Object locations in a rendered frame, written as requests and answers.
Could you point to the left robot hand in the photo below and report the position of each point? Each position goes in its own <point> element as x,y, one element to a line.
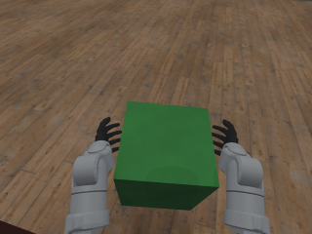
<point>103,135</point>

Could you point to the robot right forearm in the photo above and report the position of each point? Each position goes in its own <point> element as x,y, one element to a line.
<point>245,211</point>

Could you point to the robot left forearm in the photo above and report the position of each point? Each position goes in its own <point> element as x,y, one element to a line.
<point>88,203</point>

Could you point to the right robot hand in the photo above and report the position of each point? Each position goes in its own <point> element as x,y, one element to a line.
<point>231,135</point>

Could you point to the carton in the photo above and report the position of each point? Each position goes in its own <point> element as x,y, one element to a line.
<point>166,157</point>

